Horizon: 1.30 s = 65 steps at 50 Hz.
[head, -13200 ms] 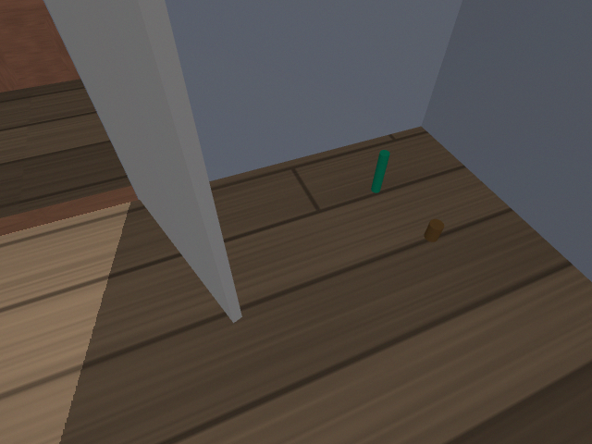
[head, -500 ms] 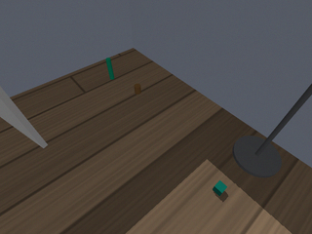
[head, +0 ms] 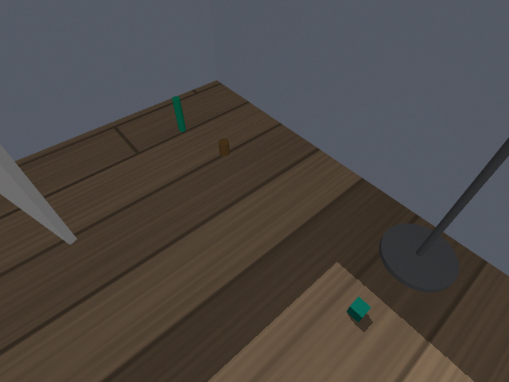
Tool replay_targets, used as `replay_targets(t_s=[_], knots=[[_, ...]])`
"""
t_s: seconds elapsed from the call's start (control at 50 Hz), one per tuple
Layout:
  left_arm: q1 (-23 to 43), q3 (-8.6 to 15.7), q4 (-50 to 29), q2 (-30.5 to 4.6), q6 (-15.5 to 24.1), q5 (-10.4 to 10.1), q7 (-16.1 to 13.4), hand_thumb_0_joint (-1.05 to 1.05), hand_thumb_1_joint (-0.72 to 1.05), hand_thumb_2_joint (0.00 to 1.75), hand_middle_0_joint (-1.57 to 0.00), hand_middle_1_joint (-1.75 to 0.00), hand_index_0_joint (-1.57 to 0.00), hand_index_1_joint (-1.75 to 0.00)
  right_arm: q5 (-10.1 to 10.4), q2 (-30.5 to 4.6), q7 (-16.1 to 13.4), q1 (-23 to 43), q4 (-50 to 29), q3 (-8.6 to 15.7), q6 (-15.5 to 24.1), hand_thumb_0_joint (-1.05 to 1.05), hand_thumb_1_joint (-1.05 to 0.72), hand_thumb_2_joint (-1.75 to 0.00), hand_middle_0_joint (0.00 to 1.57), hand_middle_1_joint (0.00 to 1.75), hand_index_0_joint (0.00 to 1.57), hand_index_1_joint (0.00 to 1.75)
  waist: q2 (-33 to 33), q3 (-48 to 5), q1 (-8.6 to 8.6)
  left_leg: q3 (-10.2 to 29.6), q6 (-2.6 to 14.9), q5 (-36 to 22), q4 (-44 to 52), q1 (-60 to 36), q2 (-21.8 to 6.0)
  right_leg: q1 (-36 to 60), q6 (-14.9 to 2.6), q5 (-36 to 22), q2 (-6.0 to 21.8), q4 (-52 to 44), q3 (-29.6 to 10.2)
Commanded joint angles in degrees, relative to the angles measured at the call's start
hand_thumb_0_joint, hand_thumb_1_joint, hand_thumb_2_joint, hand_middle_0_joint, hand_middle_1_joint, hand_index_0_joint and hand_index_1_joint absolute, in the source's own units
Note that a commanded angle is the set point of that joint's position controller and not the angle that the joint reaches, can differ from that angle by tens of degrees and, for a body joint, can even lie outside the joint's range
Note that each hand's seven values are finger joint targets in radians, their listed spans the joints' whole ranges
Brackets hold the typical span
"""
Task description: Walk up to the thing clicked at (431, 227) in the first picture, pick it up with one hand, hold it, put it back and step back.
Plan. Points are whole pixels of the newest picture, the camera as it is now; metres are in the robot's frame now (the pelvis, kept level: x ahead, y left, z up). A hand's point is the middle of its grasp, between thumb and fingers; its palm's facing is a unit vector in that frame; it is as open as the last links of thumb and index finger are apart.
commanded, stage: stand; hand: left
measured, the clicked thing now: (224, 147) +1.47 +0.23 -0.74
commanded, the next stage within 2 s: walk up in 0.70 s
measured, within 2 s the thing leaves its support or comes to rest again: neither
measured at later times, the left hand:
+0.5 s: hand out of the picture +0.07 +0.26 -0.16, palm faces -0.01 -0.94 -0.34, open 7.4 cm
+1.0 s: hand out of the picture +0.07 +0.35 -0.18, palm faces +0.05 -0.93 -0.37, open 7.4 cm
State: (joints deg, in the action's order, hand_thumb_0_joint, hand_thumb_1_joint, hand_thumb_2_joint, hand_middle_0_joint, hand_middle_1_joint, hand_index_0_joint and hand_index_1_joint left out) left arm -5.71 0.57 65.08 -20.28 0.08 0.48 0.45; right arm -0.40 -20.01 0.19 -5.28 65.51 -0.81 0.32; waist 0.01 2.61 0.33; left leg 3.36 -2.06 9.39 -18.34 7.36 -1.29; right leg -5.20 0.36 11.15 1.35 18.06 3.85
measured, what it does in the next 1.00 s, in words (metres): steps on the spot: left foot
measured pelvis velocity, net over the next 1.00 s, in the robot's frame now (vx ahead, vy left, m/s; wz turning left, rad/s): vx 0.06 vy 0.05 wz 0.05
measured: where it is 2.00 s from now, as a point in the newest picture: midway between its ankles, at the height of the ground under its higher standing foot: (255, 308)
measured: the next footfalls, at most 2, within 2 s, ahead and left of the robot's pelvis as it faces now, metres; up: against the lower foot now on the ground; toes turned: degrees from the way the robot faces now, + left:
left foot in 0.96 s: +0.16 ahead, +0.18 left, +0.00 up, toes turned +7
right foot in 1.38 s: +0.36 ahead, -0.11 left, +0.00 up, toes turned -6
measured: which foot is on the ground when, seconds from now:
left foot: down 0.00-0.76, up 0.78-0.94, down 0.96-1.00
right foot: down 0.00-0.98, up 1.00-1.00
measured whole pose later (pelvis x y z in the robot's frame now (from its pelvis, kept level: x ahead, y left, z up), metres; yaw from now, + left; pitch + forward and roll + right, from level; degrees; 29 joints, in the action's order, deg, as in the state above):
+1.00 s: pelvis +0.06 +0.05 -0.02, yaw +3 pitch -2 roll +0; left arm -15.8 5.6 58.3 -26.5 0.4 2.8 3.9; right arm -2.7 -25.3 4.2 -12.2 57.3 6.6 3.9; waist 2.4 2.0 1.6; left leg -3.2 0.1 11.9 -34.3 19.7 -3.1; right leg -7.7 -2.7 27.9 5.4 38.8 2.8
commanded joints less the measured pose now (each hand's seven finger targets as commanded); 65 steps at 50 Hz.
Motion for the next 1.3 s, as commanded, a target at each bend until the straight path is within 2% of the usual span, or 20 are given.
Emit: replay_targets(t_s=[0.0, 0.66, 0.68, 0.7, 0.72, 0.74, 0.76, 0.78, 0.82, 0.88, 0.92, 0.94, 0.96, 0.98, 1.0, 1.02, 1.04, 1.08, 1.16, 1.28], knots=[[1.57, 2.24, -3.15, -12.31, 1.35, 0.02, -0.7, 0.0, 0.9, 0.9, -0.2, -0.3, -0.2, -0.3, -0.07, -12.39, -0.86, 2.11, -3.5, 2.29, 1.06, 0.0, -0.9, -0.9, 0.2, 0.3, 0.2, 0.3, -0.77, -4.39, 0.11, 3.58, 2.32, -8.86, 2.0, -0.18, -5.63, 1.0, -1.15, -4.84, 6.76, -2.91, -5.34], [0.88, 2.18, -3.69, -12.41, 1.48, 0.06, -0.71, 0.0, 0.9, 0.9, -0.2, -0.3, -0.2, -0.3, -0.09, -12.29, -0.88, 0.83, -4.01, 2.14, 1.09, 0.0, -0.9, -0.9, 0.2, 0.3, 0.2, 0.3, -0.56, -4.5, -0.01, 3.46, 2.53, -10.26, 1.39, 0.11, -5.56, 1.95, -1.14, -7.85, 6.86, -2.66, -5.54], [-3.39, 6.47, -6.32, -18.3, 2.43, 1.08, 0.96, 0.0, 0.9, 0.9, -0.2, -0.3, -0.2, -0.3, -1.07, -17.14, 0.62, -2.08, -6.8, 6.36, 2.05, 0.0, -0.9, -0.9, 0.2, 0.3, 0.2, 0.3, 1.21, -11.07, 0.79, 2.77, 6.67, 20.42, -4.01, 2.23, -2.87, 6.1, -4.01, 21.57, 4.88, 2.21, -4.3], [-5.0, 6.89, -5.92, -18.36, 2.56, 1.68, 1.48, 0.0, 0.9, 0.9, -0.2, -0.3, -0.2, -0.3, -1.55, -17.51, 1.3, 0.04, -7.48, 6.7, 2.11, 0.0, -0.9, -0.9, 0.2, 0.3, 0.2, 0.3, 0.64, -6.54, 2.42, 2.9, 6.99, 27.52, -6.32, 12.06, -2.88, 5.87, -5.97, 30.73, 7.75, 1.67, -8.38], [-6.78, 7.75, -6.1, -19.42, 2.76, 1.84, 1.73, 0.0, 0.9, 0.9, -0.2, -0.3, -0.2, -0.3, -1.64, -16.27, 1.72, 4.63, -9.65, 6.63, 2.03, 0.0, -0.9, -0.9, 0.2, 0.3, 0.2, 0.3, 3.52, -0.72, 4.63, 0.02, 5.91, 24.83, -11.71, 23.51, -1.2, 7.77, -8.47, 35.77, 11.78, -2.42, -13.93], [-8.55, 8.58, -6.8, -21.28, 3.05, 1.89, 1.71, 0.0, 0.9, 0.9, -0.2, -0.3, -0.2, -0.3, -1.85, -14.16, 2.05, 8.71, -12.13, 6.37, 1.96, 0.0, -0.9, -0.9, 0.2, 0.3, 0.2, 0.3, 10.06, 4.94, 7.35, -5.54, 4.3, 17.19, -24.36, 33.84, 0.64, 9.41, -12.44, 38.71, 20.09, -10.92, -22.67], [-8.7, 8.72, -8.36, -21.68, 3.73, 2.21, 1.72, 0.0, 0.9, 0.9, -0.2, -0.3, -0.2, -0.3, -2.12, -13.47, 2.1, 9.53, -12.89, 6.37, 2.31, 0.0, -0.9, -0.9, 0.2, 0.3, 0.2, 0.3, 7.97, 7.49, 8.01, -1.98, 3.2, 16.45, -28.42, 38.15, -2.76, 9.15, -16.04, 32.97, 25.62, -13.63, -27.74], [-7.26, 8.57, -8.81, -20.65, 3.95, 1.93, 1.7, 0.0, 0.9, 0.9, -0.2, -0.3, -0.2, -0.3, -1.81, -14.83, 2.41, 8.38, -12.55, 6.82, 2.76, 0.0, -0.9, -0.9, 0.2, 0.3, 0.2, 0.3, 4.2, 8.32, 6.34, 0.47, 3.3, 15.43, -29.73, 36.37, -4.25, 6.32, -16.3, 29.09, 24.66, -13.5, -26.31], [-3.24, 8.56, -10.69, -20.1, 4.14, 2.16, 1.83, 0.0, 0.9, 0.9, -0.2, -0.3, -0.2, -0.3, -1.24, -15.06, 3.78, 1.55, -11.82, 7.5, 3.21, 0.0, -0.9, -0.9, 0.2, 0.3, 0.2, 0.3, 6.35, 2.57, 2.23, -0.29, 3.15, 16.03, -24.82, 27.37, -5.48, 4.82, -13.03, 27.61, 18.52, -11.54, -16.85], [2.45, 8.06, -14.13, -19.65, 3.79, 2.48, 2.96, 0.0, 0.9, 0.9, -0.2, -0.3, -0.2, -0.3, -1.71, -13.92, 4.51, -5.43, -10.77, 8.84, 3.27, 0.0, -0.9, -0.9, 0.2, 0.3, 0.2, 0.3, 10.15, 1.1, -1.92, -5.68, 2.51, 9.82, -15.95, 8.54, -3.3, -8.56, -9.99, 23.06, 13.5, -6.2, -7.37], [1.93, 7.16, -14.85, -16.73, 2.99, 2.09, 3.47, 0.0, 0.9, 0.9, -0.2, -0.3, -0.2, -0.3, -2.15, -15.2, 3.68, -14.47, -7.97, 10.54, 3.54, 0.0, -0.9, -0.9, 0.2, 0.3, 0.2, 0.3, 0.8, -1.65, -6.25, -8.78, 1.79, 3.36, -11.14, -9.99, -0.03, -21.15, -8.01, 24.44, 8.83, 7.66, -1.02], [-0.55, 5.98, -15.03, -12.95, 2.57, 2.16, 3.58, 0.0, 0.9, 0.9, -0.2, -0.3, -0.2, -0.3, -2.53, -18.85, 2.8, -21.63, -6.2, 11.99, 3.78, 0.0, -0.9, -0.9, 0.2, 0.3, 0.2, 0.3, -12.19, -5.0, -9.22, -2.77, 3.93, 13.05, -8.27, -20.84, -1.88, -30.47, -6.38, 25.41, 4.24, 25.21, 3.11], [-1.23, 4.5, -16.23, -8.52, 2.54, 1.94, 3.44, 0.0, 0.9, 0.9, -0.2, -0.3, -0.2, -0.3, -3.38, -24.79, 1.72, -26.28, -6.86, 12.88, 4.13, 0.0, -0.9, -0.9, 0.2, 0.3, 0.2, 0.3, -23.49, -4.24, -11.08, 24.13, 7.38, 36.8, 3.9, -19.01, -15.71, -40.4, -4.29, 27.09, -4.89, 45.92, -2.15], [-1.94, 5.38, -16.22, -13.38, 2.34, 0.92, 2.9, 0.0, 0.9, 0.9, -0.2, -0.3, -0.2, -0.3, -1.83, -26.5, 1.81, -16.59, -11.3, 12.33, 4.47, 0.0, -0.9, -0.9, 0.2, 0.3, 0.2, 0.3, -12.84, -2.43, -7.23, 40.19, 13.55, 47.24, 13.97, -7.84, -23.68, -37.67, -4.11, 21.54, -3.04, 49.34, -10.79], [-3.47, 5.26, -15.53, -16.06, 2.45, 0.74, 2.77, 0.0, 0.9, 0.9, -0.2, -0.3, -0.2, -0.3, -0.64, -25.45, 1.86, -10.7, -13.16, 11.76, 4.65, 0.0, -0.9, -0.9, 0.2, 0.3, 0.2, 0.3, -6.37, 0.85, -3.62, 34.97, 14.95, 43.68, 13.28, -2.99, -23.97, -36.0, -4.1, 15.94, 1.01, 49.62, -14.21], [-5.55, 5.78, -13.51, -17.1, 2.53, -0.07, 2.91, 0.0, 0.9, 0.9, -0.2, -0.3, -0.2, -0.3, -0.84, -23.08, 1.97, -7.5, -14.23, 10.61, 4.9, 0.0, -0.9, -0.9, 0.2, 0.3, 0.2, 0.3, -3.85, 2.83, -1.3, 26.69, 14.43, 37.99, 10.45, -0.12, -21.58, -34.32, -3.26, 12.76, 2.42, 48.2, -14.17], [-8.19, 6.16, -11.99, -17.6, 2.62, -0.29, 3.22, 0.0, 0.9, 0.9, -0.2, -0.3, -0.2, -0.3, -1.12, -20.75, 1.92, -5.56, -15.19, 9.95, 5.12, 0.0, -0.9, -0.9, 0.2, 0.3, 0.2, 0.3, -5.25, 3.78, 0.01, 20.05, 13.24, 34.21, 10.04, 2.08, -18.48, -31.77, -2.41, 9.71, 3.83, 45.42, -12.97], [-9.84, 6.5, -10.64, -17.82, 2.62, 0.14, 3.83, 0.0, 0.9, 0.9, -0.2, -0.3, -0.2, -0.3, -0.82, -19.17, 1.92, -6.68, -15.42, 9.27, 5.65, 0.0, -0.9, -0.9, 0.2, 0.3, 0.2, 0.3, -8.01, 3.55, -0.23, 11.07, 12.35, 26.48, 10.61, 4.43, -15.71, -27.95, -0.68, 6.29, 4.36, 39.51, -10.35], [-6.42, 6.28, -13.29, -16.69, 2.34, 0.56, 5.32, 0.0, 0.9, 0.9, -0.2, -0.3, -0.2, -0.3, -0.73, -20.3, 2.16, -7.59, -16.49, 9.63, 6.24, 0.0, -0.9, -0.9, 0.2, 0.3, 0.2, 0.3, -8.89, 5.15, -0.54, 5.42, 13.75, 24.21, 12.69, 4.99, -16.21, -25.92, 0.53, 3.24, 6.18, 28.91, -6.25], [-2.34, 6.46, -15.37, -15.03, 2.93, 0.7, 5.82, 0.0, 0.9, 0.9, -0.2, -0.3, -0.2, -0.3, -0.63, -20.3, 2.19, -8.57, -17.28, 9.45, 5.79, 0.0, -0.9, -0.9, 0.2, 0.3, 0.2, 0.3, -6.11, 2.94, -0.79, -1.09, 11.93, 17.56, 7.26, 4.99, -13.52, -16.42, -1.01, -2.2, 4.62, 18.3, -1.17]])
